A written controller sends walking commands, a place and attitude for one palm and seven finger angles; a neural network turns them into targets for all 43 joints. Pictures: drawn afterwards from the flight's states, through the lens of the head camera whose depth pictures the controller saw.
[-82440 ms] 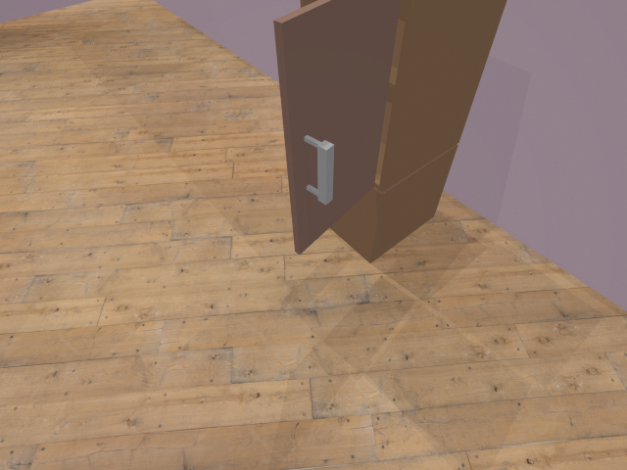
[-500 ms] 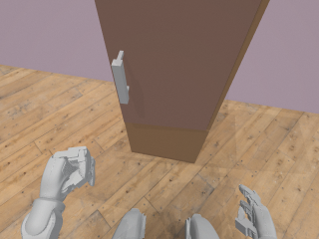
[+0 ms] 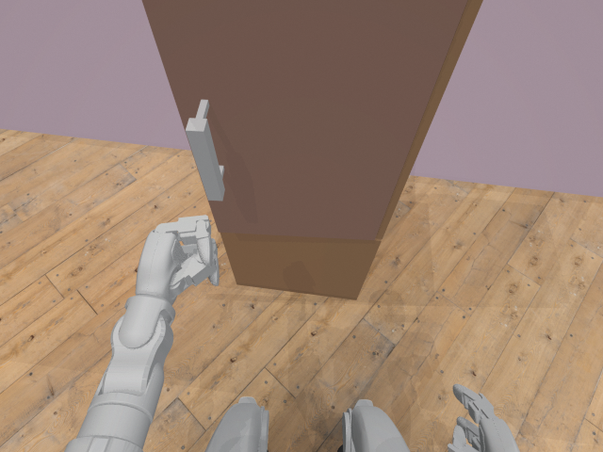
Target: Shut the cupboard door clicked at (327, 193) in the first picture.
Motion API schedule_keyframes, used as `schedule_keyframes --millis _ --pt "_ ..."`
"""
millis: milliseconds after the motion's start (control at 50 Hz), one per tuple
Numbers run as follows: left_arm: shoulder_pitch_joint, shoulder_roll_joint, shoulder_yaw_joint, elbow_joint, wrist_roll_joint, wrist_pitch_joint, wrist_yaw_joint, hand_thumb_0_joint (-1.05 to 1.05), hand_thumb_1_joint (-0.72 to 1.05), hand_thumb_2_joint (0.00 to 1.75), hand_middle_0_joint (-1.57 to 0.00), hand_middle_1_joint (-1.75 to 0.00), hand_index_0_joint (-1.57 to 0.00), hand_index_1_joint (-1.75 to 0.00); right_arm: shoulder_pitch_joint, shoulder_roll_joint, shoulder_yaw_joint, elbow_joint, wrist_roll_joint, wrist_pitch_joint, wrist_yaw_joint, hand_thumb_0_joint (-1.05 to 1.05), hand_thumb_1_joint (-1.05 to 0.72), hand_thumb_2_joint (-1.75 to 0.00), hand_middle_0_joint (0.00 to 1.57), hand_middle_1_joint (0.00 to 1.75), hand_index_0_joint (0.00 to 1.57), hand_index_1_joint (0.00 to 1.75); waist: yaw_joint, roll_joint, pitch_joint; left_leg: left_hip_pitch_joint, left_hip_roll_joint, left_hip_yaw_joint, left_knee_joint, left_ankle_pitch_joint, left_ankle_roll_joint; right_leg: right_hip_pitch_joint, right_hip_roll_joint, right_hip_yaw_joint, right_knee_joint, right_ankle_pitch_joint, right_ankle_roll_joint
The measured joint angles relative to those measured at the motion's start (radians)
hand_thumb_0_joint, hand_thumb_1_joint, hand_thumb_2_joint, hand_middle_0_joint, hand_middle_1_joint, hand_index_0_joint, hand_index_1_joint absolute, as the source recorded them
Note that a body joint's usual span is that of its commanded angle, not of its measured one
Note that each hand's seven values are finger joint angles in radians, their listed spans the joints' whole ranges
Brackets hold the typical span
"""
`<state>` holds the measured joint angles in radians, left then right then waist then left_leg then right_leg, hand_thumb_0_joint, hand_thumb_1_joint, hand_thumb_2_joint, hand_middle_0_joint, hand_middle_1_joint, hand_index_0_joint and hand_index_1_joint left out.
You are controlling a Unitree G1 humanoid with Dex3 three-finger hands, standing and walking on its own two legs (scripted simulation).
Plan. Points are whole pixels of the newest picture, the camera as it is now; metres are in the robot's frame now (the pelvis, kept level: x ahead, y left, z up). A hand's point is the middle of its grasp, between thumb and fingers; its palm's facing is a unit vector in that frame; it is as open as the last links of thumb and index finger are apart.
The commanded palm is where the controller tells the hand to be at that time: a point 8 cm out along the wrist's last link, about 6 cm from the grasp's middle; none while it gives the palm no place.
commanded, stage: bring the fist close to the handle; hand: left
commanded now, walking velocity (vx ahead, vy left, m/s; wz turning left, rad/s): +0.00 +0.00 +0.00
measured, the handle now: (210, 153) +0.53 +0.15 +0.04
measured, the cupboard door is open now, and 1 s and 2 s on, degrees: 5 5 0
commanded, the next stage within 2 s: push the door shut along its arc in 0.72 s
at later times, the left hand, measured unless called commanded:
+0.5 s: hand (232, 204) +0.43 +0.10 +0.05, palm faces -0.05 -1.00 -0.03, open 3.1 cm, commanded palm +0.40 +0.17 +0.05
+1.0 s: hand (231, 210) +0.42 +0.11 +0.05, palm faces -0.08 -1.00 -0.02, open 3.1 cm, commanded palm +0.42 +0.16 +0.05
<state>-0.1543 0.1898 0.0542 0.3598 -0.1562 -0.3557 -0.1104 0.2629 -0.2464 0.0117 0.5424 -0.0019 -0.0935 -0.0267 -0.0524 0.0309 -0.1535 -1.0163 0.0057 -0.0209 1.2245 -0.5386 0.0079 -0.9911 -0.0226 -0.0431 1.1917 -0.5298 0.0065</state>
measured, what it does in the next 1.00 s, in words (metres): stands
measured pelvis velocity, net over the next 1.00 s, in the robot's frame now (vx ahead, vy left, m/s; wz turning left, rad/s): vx -0.01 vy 0.00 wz -0.01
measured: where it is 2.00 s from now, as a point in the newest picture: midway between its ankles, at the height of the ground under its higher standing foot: outside the picture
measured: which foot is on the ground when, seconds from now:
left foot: down 0.00-1.00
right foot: down 0.00-1.00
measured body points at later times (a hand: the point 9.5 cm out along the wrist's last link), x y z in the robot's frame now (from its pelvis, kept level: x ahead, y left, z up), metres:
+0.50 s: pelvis +0.00 -0.01 +0.00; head +0.10 -0.02 +0.44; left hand +0.43 +0.16 +0.06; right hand +0.08 -0.27 -0.12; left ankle +0.02 +0.11 -0.64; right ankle +0.02 -0.13 -0.64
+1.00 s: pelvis -0.01 +0.00 +0.00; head +0.09 +0.00 +0.44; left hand +0.42 +0.16 +0.05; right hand +0.08 -0.26 -0.12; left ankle +0.03 +0.11 -0.64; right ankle +0.02 -0.13 -0.64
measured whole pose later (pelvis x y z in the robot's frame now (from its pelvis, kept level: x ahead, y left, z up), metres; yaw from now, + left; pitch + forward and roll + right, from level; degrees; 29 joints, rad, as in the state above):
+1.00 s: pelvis -0.01 +0.00 +0.00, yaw -1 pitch +20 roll -1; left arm -0.59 0.21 0.18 0.87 -0.11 -0.49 -0.11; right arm 0.28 -0.24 0.00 0.59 -0.01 -0.02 0.00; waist -0.10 0.03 -0.14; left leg -1.05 0.01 0.00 1.20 -0.50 0.01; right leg -1.05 -0.02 -0.02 1.19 -0.50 0.00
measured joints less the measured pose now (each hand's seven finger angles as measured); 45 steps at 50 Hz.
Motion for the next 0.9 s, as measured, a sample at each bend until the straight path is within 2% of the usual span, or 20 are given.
schedule_keyframes --millis 100,280,380,480,600,760,900 --pt "-0.122 -0.004 0.026 0.092 0.013 -0.029 0.028 0.02 0.9 0.9 -1.3 -1.5 -1.3 -1.5 -0.018 0.003 -0.006 0.02 -0.005 0.009 0.004 0.01 -0.9 -0.9 0.2 0.29 0.2 0.3 -0.01 -0.006 0.002 -0.016 0.002 0.004 0.002 0.001 -0.004 -0.022 0.002 0.004 0.01 -0.001 -0.004" --pt "-0.28 0.008 0.081 0.303 0.023 -0.025 0.034 0.02 0.9 0.9 -1.3 -1.5 -1.3 -1.5 -0.002 0.012 -0.005 0.034 -0.005 0.048 0.016 0.01 -0.9 -0.9 0.2 0.29 0.2 0.3 -0.024 -0.001 -0.001 -0.012 0.006 0.013 -0.022 0.011 -0.011 -0.029 0.006 0.013 0.0 0.005 -0.01" --pt "-0.366 0.02 0.123 0.386 0.025 -0.07 0.034 0.02 0.9 0.9 -1.3 -1.5 -1.3 -1.5 0.014 0.014 -0.009 0.054 -0.012 0.049 0.018 0.0 -0.9 -0.9 0.2 0.29 0.2 0.3 -0.038 -0.006 0.004 -0.034 0.011 0.01 -0.016 0.014 -0.016 -0.052 0.01 0.011 0.007 0.008 -0.015" --pt "-0.36 0.022 0.137 0.39 0.028 -0.103 0.015 0.02 0.9 0.9 -1.3 -1.5 -1.3 -1.5 0.043 0.008 -0.023 0.062 -0.014 0.068 0.033 0.0 -0.9 -0.9 0.2 0.29 0.2 0.3 -0.04 0.0 -0.01 -0.034 0.016 0.02 -0.02 0.013 -0.016 -0.059 0.016 0.021 0.006 0.01 -0.015" --pt "-0.331 0.023 0.16 0.441 0.022 -0.08 0.003 0.02 0.9 0.9 -1.3 -1.5 -1.3 -1.5 0.063 0.001 -0.02 0.05 -0.007 0.09 0.03 0.01 -0.9 -0.9 0.2 0.29 0.2 0.3 -0.041 0.0 0.001 -0.004 0.015 0.029 -0.048 0.025 -0.013 -0.035 0.015 0.03 -0.015 0.021 -0.013" --pt "-0.367 0.024 0.143 0.433 0.026 -0.174 0.005 0.02 0.9 0.9 -1.3 -1.5 -1.3 -1.5 0.042 0.001 -0.026 0.077 -0.015 0.069 0.025 0.0 -0.9 -0.9 0.2 0.29 0.2 0.3 -0.035 -0.012 0.004 -0.03 0.011 0.015 -0.025 0.027 -0.013 -0.05 0.012 0.016 -0.003 0.024 -0.013" --pt "-0.403 0.028 0.132 0.497 0.032 -0.109 -0.011 0.02 0.9 0.9 -1.3 -1.5 -1.3 -1.5 0.021 0.0 -0.021 0.051 -0.008 0.085 0.03 0.0 -0.9 -0.9 0.2 0.29 0.2 0.3 -0.043 -0.004 0.001 -0.034 0.009 0.019 -0.023 0.03 -0.006 -0.052 0.01 0.02 -0.006 0.031 -0.007"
